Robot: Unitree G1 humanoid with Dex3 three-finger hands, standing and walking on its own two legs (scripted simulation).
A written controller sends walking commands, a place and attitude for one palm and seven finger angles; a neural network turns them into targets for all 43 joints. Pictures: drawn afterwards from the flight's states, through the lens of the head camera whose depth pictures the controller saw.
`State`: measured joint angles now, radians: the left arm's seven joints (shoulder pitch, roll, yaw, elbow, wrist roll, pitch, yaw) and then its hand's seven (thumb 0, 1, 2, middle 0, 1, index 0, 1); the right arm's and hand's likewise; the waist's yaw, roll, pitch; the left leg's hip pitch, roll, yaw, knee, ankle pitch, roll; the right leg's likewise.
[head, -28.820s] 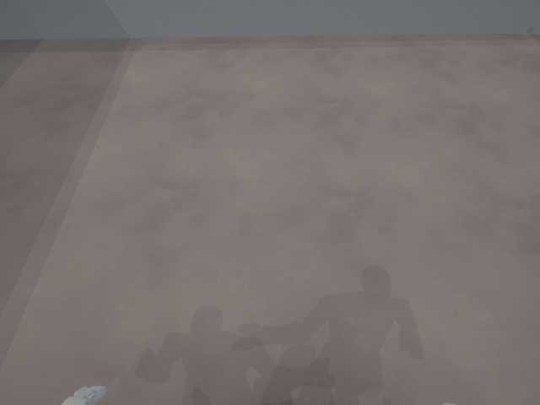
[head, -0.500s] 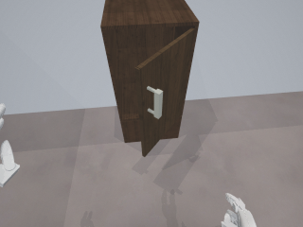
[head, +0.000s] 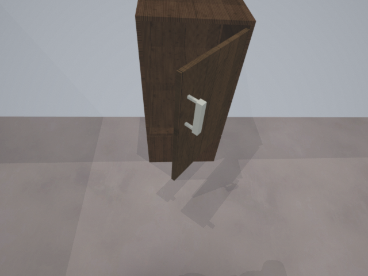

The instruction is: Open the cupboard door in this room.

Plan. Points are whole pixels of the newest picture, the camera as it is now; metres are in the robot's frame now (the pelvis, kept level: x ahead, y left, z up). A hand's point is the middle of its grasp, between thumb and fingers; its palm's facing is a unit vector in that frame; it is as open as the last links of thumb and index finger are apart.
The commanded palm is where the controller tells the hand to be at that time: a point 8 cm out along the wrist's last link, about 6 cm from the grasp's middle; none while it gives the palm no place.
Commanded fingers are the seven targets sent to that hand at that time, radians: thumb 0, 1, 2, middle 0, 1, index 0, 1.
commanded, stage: let the arm hang, fingers relaxed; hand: left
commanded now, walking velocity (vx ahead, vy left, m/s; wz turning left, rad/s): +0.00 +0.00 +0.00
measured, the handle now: (193, 115) +0.60 +0.00 -0.05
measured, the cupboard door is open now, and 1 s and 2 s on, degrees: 47 47 47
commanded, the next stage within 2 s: look to check the result in 0.76 s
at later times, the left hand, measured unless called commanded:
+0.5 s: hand out of the picture -0.01 +0.18 -0.17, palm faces +0.04 -0.98 -0.17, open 7.3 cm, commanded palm none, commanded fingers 0.00 0.90 0.90 -0.20 -0.30 -0.20 -0.30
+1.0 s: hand out of the picture +0.00 +0.19 -0.17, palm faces +0.04 -0.98 -0.19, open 7.3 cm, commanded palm none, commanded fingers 0.00 0.90 0.90 -0.20 -0.30 -0.20 -0.30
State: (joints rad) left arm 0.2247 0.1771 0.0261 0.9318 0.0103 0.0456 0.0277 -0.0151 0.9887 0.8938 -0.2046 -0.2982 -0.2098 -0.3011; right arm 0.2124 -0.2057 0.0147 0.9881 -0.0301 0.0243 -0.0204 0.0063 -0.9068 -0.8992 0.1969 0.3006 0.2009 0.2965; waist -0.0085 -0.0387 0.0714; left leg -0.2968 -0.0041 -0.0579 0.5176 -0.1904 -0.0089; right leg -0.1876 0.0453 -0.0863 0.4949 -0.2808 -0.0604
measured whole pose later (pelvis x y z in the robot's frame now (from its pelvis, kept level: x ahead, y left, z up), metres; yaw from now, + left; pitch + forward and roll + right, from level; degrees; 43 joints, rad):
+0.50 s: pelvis +0.01 +0.02 +0.01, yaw -1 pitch -2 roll +0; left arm 0.31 0.12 0.01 1.14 0.01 0.01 0.03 0.01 0.91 0.90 -0.20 -0.30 -0.20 -0.30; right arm 0.30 -0.11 0.01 1.14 -0.02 0.01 -0.04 0.01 -0.91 -0.90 0.20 0.30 0.20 0.30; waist 0.01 0.01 0.04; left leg -0.24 -0.03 -0.03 0.44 -0.16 0.02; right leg -0.14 0.02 -0.06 0.43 -0.25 -0.03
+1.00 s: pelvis +0.02 +0.02 +0.01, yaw -1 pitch -2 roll +0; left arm 0.30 0.14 0.02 1.14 0.01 0.01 0.03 0.00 0.91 0.90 -0.20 -0.30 -0.20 -0.30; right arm 0.28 -0.12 0.01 1.14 -0.02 0.00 -0.04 0.00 -0.91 -0.90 0.20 0.30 0.20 0.30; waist 0.00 0.01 0.06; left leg -0.22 -0.03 -0.03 0.42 -0.17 0.02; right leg -0.12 0.02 -0.06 0.41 -0.26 -0.03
